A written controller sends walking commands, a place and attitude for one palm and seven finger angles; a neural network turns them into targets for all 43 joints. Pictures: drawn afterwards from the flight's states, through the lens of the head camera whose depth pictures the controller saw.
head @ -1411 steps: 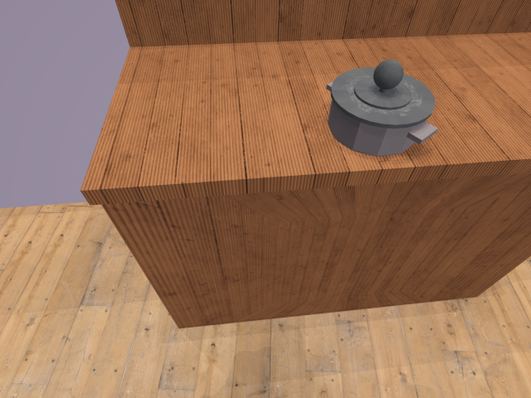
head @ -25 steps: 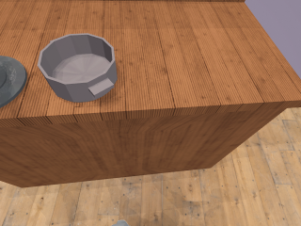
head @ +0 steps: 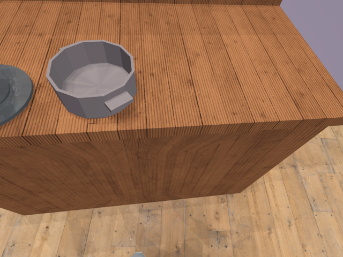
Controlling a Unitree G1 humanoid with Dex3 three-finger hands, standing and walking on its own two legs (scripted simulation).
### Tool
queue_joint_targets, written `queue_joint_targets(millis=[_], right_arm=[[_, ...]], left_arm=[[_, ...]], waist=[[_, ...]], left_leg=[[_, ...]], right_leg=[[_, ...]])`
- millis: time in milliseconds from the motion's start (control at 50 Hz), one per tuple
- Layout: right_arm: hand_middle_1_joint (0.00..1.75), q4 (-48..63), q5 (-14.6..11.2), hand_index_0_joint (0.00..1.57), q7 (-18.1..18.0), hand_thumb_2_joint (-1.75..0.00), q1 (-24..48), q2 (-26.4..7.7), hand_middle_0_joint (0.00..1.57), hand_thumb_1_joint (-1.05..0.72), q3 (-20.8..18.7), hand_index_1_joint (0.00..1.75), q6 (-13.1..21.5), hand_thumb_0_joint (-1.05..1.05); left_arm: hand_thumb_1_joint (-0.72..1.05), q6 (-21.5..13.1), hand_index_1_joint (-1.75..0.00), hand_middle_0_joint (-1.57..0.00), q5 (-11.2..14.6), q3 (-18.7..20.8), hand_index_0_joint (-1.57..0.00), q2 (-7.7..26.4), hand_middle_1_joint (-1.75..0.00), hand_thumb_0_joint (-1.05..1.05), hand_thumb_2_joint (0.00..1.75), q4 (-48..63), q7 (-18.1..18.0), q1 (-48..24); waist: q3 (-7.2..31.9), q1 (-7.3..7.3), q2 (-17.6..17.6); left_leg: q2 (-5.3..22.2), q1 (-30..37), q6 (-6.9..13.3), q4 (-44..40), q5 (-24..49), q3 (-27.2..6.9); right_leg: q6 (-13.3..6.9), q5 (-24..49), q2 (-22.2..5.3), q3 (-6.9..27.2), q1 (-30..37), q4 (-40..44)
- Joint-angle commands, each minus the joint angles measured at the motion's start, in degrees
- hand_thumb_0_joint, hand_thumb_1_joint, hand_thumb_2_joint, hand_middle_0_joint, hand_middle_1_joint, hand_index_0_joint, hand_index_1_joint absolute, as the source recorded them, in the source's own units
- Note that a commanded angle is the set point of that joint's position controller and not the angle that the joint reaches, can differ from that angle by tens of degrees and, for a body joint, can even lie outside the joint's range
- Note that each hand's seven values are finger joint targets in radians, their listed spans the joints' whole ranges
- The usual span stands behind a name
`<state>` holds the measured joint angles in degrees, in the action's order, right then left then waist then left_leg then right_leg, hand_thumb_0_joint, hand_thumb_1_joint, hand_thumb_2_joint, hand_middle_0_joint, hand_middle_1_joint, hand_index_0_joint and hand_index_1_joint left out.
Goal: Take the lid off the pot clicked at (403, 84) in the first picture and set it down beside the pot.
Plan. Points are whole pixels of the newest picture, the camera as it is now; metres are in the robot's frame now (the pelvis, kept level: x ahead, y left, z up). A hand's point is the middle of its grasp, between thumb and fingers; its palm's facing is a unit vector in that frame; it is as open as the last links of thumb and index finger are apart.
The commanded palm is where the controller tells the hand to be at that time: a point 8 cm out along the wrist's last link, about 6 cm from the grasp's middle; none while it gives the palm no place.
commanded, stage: raise the empty hand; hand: left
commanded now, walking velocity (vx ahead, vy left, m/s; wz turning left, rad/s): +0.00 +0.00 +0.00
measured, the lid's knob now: out of the picture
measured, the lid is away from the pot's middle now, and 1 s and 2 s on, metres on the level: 0.24 0.24 0.24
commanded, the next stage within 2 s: draw the hand back to the body in 1.08 s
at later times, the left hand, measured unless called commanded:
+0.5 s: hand out of the picture +0.44 +0.39 +0.22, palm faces -0.28 -0.15 -0.95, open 11.0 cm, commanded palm +0.45 +0.39 +0.30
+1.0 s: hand out of the picture +0.45 +0.39 +0.28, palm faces -0.20 -0.15 -0.97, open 11.0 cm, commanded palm +0.46 +0.39 +0.35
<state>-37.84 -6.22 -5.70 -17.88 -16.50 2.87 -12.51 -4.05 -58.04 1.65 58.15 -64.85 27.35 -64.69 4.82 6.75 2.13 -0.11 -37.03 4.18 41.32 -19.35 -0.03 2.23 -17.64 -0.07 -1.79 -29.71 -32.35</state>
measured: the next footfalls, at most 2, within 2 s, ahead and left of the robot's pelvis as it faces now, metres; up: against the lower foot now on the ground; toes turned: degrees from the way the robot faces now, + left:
none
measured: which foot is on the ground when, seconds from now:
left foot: down 0.00-1.00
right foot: down 0.00-1.00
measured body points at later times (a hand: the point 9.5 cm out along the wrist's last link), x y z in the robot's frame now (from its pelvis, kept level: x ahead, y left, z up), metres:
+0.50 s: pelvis +0.00 +0.00 +0.01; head +0.07 +0.01 +0.45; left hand +0.45 +0.40 +0.28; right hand +0.04 -0.27 -0.11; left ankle +0.00 +0.07 -0.72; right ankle -0.03 -0.16 -0.72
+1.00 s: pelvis +0.01 -0.01 +0.01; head +0.09 -0.01 +0.46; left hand +0.45 +0.39 +0.33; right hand +0.04 -0.29 -0.11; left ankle +0.00 +0.07 -0.72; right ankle -0.03 -0.16 -0.72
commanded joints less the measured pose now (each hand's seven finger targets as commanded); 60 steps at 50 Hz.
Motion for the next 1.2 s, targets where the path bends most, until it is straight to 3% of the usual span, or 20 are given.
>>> queue_joint_targets(millis=[0,60,80,120,180,220,280,360,440,480,560,640,680,840,880,980,1040,1080,1160,1180], right_arm=[[0.3,3.6,0.2,0.2,-0.6,-0.9,-5.2,-10.6,0.2,-0.9,-3.3,0.3,0.6,0.0],[0.3,3.8,-0.2,0.2,-0.8,-0.9,-4.2,-10.6,0.2,-0.9,-2.9,0.3,0.8,0.0],[0.3,4.0,0.2,0.2,-0.7,-0.9,-4.3,-10.7,0.2,-0.9,-3.2,0.3,0.7,0.0],[0.3,4.1,0.2,0.2,-0.6,-0.9,-4.5,-10.3,0.2,-0.9,-3.2,0.3,0.8,0.0],[0.3,4.2,0.1,0.2,-0.4,-0.9,-3.9,-10.5,0.2,-0.9,-3.0,0.3,0.7,0.0],[0.3,3.5,0.0,0.2,-0.1,-0.9,-4.0,-10.5,0.2,-0.9,-3.0,0.3,0.7,0.0],[0.3,3.9,0.2,0.2,-0.2,-0.9,-3.8,-10.5,0.2,-0.9,-3.0,0.3,0.9,0.0],[0.3,3.7,-0.3,0.2,-0.3,-0.9,-3.3,-10.3,0.2,-0.9,-2.6,0.3,1.4,0.0],[0.3,3.6,0.0,0.2,-0.2,-0.9,-3.6,-10.5,0.2,-0.9,-2.6,0.3,1.3,0.0],[0.3,3.8,0.1,0.2,-0.1,-0.9,-3.3,-10.4,0.2,-0.9,-2.7,0.3,1.4,0.0],[0.3,3.7,-0.3,0.2,-0.1,-0.9,-2.8,-10.4,0.2,-0.9,-2.4,0.3,1.9,0.0],[0.3,3.0,-0.2,0.2,-0.1,-0.9,-3.8,-10.7,0.2,-0.9,-2.4,0.3,1.8,0.0],[0.3,2.8,-0.1,0.2,0.0,-0.9,-3.6,-10.8,0.2,-0.9,-2.5,0.3,2.0,0.0],[0.3,2.8,-0.2,0.2,-0.1,-0.9,-3.5,-10.7,0.2,-0.9,-2.0,0.3,2.1,0.0],[0.3,3.1,-0.2,0.2,0.2,-0.9,-3.2,-10.8,0.2,-0.9,-2.4,0.3,2.1,0.0],[0.3,2.8,-0.3,0.2,0.3,-0.9,-3.6,-10.6,0.2,-0.9,-2.1,0.3,1.9,0.0],[0.3,2.9,-0.4,0.2,0.6,-0.9,-3.4,-10.7,0.2,-0.9,-2.2,0.3,1.7,0.0],[0.3,3.0,-0.3,0.2,0.7,-0.9,-3.2,-10.8,0.2,-0.9,-2.3,0.3,1.5,0.0],[0.3,3.3,-0.6,0.2,0.6,-0.9,-2.9,-10.3,0.2,-0.9,-2.2,0.3,1.8,0.0],[0.3,3.5,-0.1,0.2,0.8,-0.9,-3.2,-10.4,0.2,-0.9,-2.5,0.3,1.5,0.0]], left_arm=[[-0.12,0.9,-0.66,-0.45,0.1,1.7,-0.45,16.7,-0.66,0.0,0.86,9.3,-1.9,-25.1],[-0.12,0.9,-0.66,-0.45,0.7,1.5,-0.45,17.1,-0.66,0.0,0.86,12.3,-1.5,-27.4],[-0.12,1.0,-0.66,-0.45,-0.1,3.7,-0.45,20.3,-0.66,0.0,0.86,14.4,-1.8,-30.1],[-0.12,1.5,-0.66,-0.45,-0.2,1.9,-0.45,17.5,-0.66,0.0,0.86,11.3,-1.5,-28.4],[-0.12,1.8,-0.66,-0.45,0.0,2.8,-0.45,18.7,-0.66,0.0,0.86,11.1,-1.1,-27.9],[-0.12,2.7,-0.66,-0.45,0.4,-2.1,-0.45,13.3,-0.66,0.0,0.86,9.7,-0.6,-30.0],[-0.12,2.5,-0.66,-0.45,-0.4,0.8,-0.45,17.7,-0.66,0.0,0.86,13.0,-0.8,-32.0],[-0.12,2.9,-0.66,-0.45,0.2,-1.4,-0.45,14.8,-0.66,0.0,0.86,11.5,-0.3,-31.4],[-0.12,3.8,-0.66,-0.45,-0.6,-0.6,-0.45,17.2,-0.66,0.0,0.86,8.7,-0.2,-32.1],[-0.12,3.8,-0.66,-0.45,-1.0,0.1,-0.45,18.3,-0.66,0.0,0.86,12.5,-0.2,-34.7],[-0.12,4.2,-0.66,-0.45,-0.5,-2.5,-0.45,15.1,-0.66,0.0,0.86,12.5,0.4,-35.1],[-0.12,5.5,-0.66,-0.45,-1.2,-2.8,-0.45,16.0,-0.66,0.0,0.86,7.8,0.7,-34.5],[-0.12,5.5,-0.66,-0.45,-1.6,-2.8,-0.45,16.8,-0.66,0.0,0.86,12.4,0.6,-39.4],[-0.12,6.7,-0.66,-0.45,-2.5,-3.1,-0.45,18.4,-0.66,0.0,0.86,6.3,1.3,-37.5],[-0.12,6.6,-0.66,-0.45,-2.9,-1.8,-0.45,20.1,-0.66,0.0,0.86,12.7,1.3,-41.8],[-0.12,7.6,-0.66,-0.45,-3.1,-2.8,-0.45,18.6,-0.66,0.0,0.86,6.0,2.0,-36.4],[-0.12,8.5,-0.66,-0.45,-2.8,-5.3,-0.45,15.9,-0.66,0.0,0.86,6.4,2.3,-37.6],[-0.12,8.1,-0.66,-0.45,-3.4,-2.0,-0.45,20.1,-0.66,0.0,0.86,11.2,2.1,-39.5],[-0.12,7.8,-0.66,-0.45,-2.6,-2.5,-0.45,18.5,-0.66,0.0,0.86,10.0,2.3,-36.7],[-0.12,7.9,-0.66,-0.45,-3.5,-0.1,-0.45,21.3,-0.66,0.0,0.86,10.3,1.9,-36.5]], waist=[[21.7,-0.05,9.4],[23.4,-0.51,10.3],[26.2,-0.53,11.8],[23.8,-0.03,11.4],[23.8,-0.5,9.4],[19.3,0.61,8.9],[23.8,-0.32,10.9],[21.6,-0.29,10.1],[19.8,-0.09,6.8],[23.2,-0.52,10.7],[21.3,-0.51,11.4],[18.5,0.24,5.7],[22.1,0.01,11.0],[18.5,0.33,6.5],[24.3,-0.32,12.2],[20.2,-0.03,6.0],[17.6,0.44,6.6],[23.0,-0.28,8.2],[22.0,-0.53,8.5],[24.0,-0.93,7.5]], left_leg=[[0.2,28.1,-0.9,-2.9,34.0,-3.6],[0.3,28.3,-0.7,-3.9,33.9,-3.0],[0.5,30.3,-0.9,-3.7,34.8,-3.5],[0.2,30.1,-0.9,-3.5,35.2,-3.7],[0.4,29.3,-0.8,-4.0,35.0,-3.4],[0.6,28.2,-0.9,-5.4,30.8,-3.7],[0.2,30.2,-0.8,-5.2,33.3,-3.5],[0.2,30.2,-0.7,-6.1,33.3,-3.3],[-0.3,25.9,-0.3,-7.3,26.1,-2.5],[0.0,30.0,-0.5,-7.0,31.4,-3.1],[0.1,31.0,-0.7,-7.7,32.5,-3.4],[-0.2,26.0,-0.2,-8.8,25.0,-2.2],[0.2,30.3,-0.6,-8.6,29.8,-2.9],[-0.4,25.2,0.2,-9.1,27.2,-0.8],[0.2,31.4,-0.2,-8.3,35.3,-1.8],[0.2,27.7,0.1,-8.3,34.3,-0.8],[0.0,26.7,0.2,-9.0,31.6,-0.6],[0.1,29.7,0.3,-8.2,37.0,-0.8],[-0.1,30.2,0.4,-7.8,39.8,-0.7],[-0.1,30.2,0.3,-7.4,40.2,-0.8]], right_leg=[[-3.4,10.9,5.0,-3.0,-2.1,2.5],[-3.6,11.9,4.7,-3.1,0.6,2.5],[-3.3,11.8,4.5,-2.5,0.4,2.7],[-3.4,11.4,4.7,-2.9,-0.8,3.0],[-3.2,11.8,4.6,-2.7,0.9,3.3],[-3.4,9.4,4.4,-3.2,-1.2,4.3],[-3.5,10.9,4.4,-2.6,1.3,4.1],[-3.7,10.9,4.3,-3.2,1.7,4.7],[-3.5,10.3,4.0,-2.6,4.3,5.5],[-3.5,11.1,4.0,-2.4,4.1,5.4],[-3.9,10.4,4.1,-3.1,3.4,6.0],[-3.4,10.4,3.8,-2.5,5.6,6.7],[-3.5,10.9,3.8,-2.4,4.8,6.6],[-3.2,14.0,3.5,-2.0,8.6,7.0],[-3.1,15.3,3.5,-1.8,8.1,6.7],[-2.7,16.7,3.5,-2.0,9.3,6.8],[-2.9,16.1,3.3,-2.1,8.5,7.4],[-2.7,18.8,3.3,-1.6,10.5,6.6],[-3.0,20.1,3.4,-2.0,10.7,6.5],[-2.6,20.4,3.4,-1.6,11.4,5.9]])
